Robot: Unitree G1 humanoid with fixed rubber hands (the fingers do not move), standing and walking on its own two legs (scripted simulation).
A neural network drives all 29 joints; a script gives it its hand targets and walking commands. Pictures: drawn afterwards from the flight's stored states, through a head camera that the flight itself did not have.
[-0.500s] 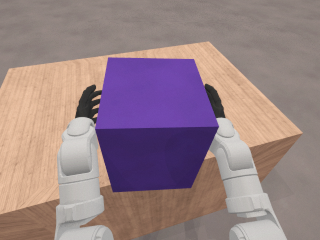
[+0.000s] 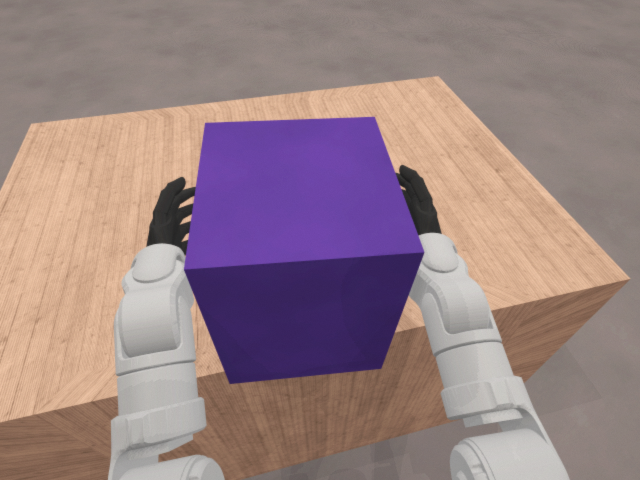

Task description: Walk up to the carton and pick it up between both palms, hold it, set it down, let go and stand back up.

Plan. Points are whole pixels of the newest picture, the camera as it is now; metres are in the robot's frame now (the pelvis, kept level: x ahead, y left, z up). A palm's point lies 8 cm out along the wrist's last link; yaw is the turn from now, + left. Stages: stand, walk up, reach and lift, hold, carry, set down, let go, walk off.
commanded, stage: set down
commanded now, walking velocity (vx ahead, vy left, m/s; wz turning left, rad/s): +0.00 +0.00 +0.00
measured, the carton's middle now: (299, 254) +0.37 +0.00 +0.10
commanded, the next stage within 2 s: none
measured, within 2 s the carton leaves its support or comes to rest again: rests again in 1.32 s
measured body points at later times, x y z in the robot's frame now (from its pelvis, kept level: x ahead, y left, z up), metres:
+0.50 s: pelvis +0.01 +0.00 +0.00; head +0.03 -0.01 +0.45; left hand +0.39 +0.16 +0.10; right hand +0.41 -0.14 +0.10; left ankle +0.01 +0.14 -0.76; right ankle -0.04 -0.11 -0.76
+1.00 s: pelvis +0.00 +0.00 +0.00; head +0.02 -0.01 +0.45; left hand +0.39 +0.16 +0.08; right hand +0.42 -0.13 +0.09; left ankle +0.01 +0.14 -0.76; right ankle -0.04 -0.11 -0.76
